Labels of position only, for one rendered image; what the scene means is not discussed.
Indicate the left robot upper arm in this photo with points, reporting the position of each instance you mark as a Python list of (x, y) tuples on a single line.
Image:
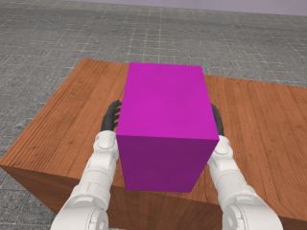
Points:
[(81, 218)]

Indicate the left robot forearm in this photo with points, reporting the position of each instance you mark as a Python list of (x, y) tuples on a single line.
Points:
[(98, 174)]

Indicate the carton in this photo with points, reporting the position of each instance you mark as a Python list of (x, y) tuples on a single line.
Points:
[(166, 130)]

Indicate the right robot forearm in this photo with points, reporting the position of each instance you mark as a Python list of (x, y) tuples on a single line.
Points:
[(228, 179)]

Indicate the robot left hand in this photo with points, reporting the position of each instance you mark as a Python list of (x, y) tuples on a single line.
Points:
[(110, 117)]

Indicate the right robot upper arm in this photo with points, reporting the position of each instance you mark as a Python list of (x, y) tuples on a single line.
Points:
[(242, 216)]

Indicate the robot right hand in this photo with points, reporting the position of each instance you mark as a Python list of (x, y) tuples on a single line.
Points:
[(218, 120)]

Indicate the pedestal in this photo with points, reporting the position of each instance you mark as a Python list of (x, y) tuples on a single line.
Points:
[(265, 124)]

